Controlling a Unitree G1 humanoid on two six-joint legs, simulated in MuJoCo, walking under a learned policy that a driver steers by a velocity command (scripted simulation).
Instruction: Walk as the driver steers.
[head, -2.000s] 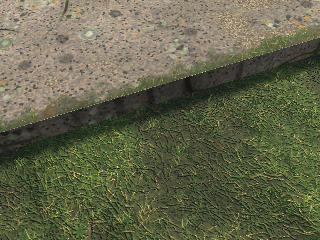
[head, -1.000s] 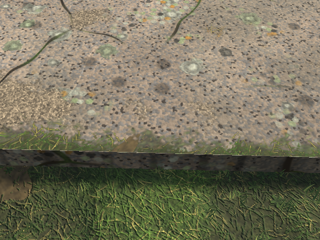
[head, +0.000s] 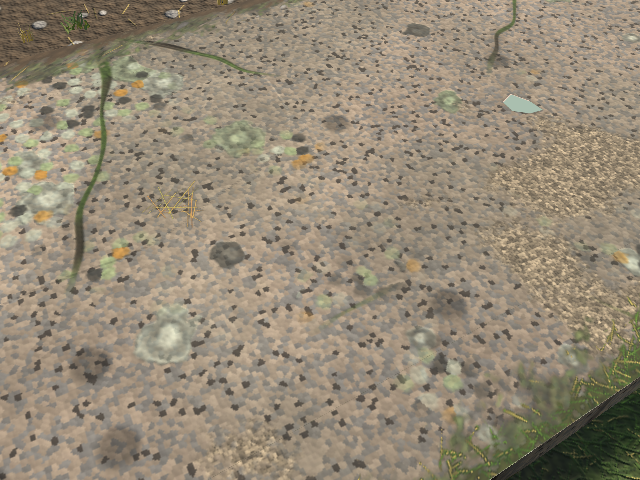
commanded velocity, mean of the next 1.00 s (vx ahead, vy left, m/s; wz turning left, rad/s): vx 0.45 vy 0.00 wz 0.24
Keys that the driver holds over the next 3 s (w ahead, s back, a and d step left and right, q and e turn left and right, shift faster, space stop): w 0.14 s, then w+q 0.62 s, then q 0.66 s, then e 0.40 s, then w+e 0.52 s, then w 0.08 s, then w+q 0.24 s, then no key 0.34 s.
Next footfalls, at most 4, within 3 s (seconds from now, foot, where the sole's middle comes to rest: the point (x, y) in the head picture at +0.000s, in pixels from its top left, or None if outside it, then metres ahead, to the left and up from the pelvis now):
0.26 right None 0.24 -0.17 -0.78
0.68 left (291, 471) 0.47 0.03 -0.64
1.16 right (317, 335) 0.75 -0.03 -0.64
1.62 left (243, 430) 0.55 0.12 -0.64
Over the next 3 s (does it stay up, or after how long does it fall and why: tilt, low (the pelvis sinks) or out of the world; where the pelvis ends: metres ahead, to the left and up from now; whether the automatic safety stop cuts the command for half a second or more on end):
stays up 1.04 0.07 0.12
